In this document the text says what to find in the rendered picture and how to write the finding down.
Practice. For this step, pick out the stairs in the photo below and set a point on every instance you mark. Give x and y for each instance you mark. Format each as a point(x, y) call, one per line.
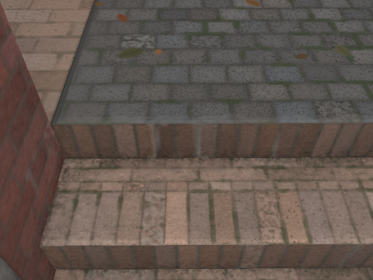
point(246, 201)

